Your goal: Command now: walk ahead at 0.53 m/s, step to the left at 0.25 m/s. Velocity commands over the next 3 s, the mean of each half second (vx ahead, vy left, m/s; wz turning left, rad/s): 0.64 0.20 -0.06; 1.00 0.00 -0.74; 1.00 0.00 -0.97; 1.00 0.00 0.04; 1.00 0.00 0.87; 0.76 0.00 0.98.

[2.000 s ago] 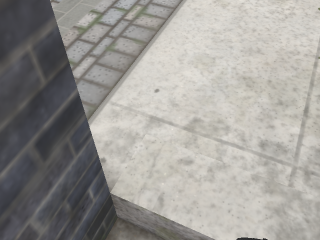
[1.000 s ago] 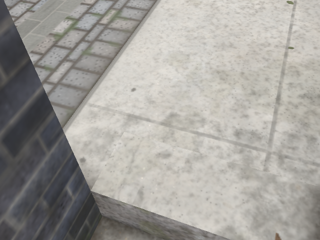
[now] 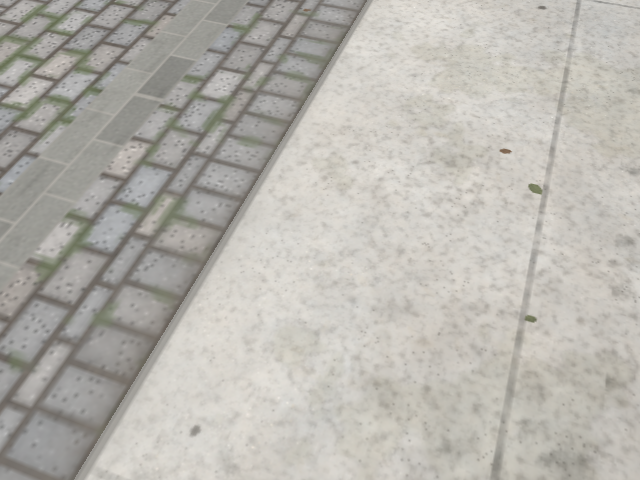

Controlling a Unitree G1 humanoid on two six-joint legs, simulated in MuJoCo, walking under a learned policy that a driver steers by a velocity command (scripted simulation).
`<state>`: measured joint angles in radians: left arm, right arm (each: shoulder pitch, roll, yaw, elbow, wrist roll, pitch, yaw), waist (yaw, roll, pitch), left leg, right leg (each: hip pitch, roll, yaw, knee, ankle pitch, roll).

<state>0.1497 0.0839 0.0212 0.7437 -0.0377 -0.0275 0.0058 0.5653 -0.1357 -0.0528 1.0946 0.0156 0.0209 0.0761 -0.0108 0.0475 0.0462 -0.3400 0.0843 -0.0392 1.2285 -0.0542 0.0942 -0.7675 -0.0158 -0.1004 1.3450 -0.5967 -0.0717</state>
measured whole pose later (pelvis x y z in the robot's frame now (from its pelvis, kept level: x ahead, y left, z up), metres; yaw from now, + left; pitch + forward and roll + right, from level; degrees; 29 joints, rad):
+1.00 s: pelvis +0.68 +0.01 +0.08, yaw -26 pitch -1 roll -1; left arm 0.28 0.31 0.10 0.80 0.01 -0.01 -0.03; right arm 0.39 -0.22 -0.04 0.88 -0.02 -0.05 -0.02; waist 0.06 -0.02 0.05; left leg -0.06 0.07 0.11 1.32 -0.38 -0.01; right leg -0.51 0.14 -0.15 0.79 -0.31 -0.22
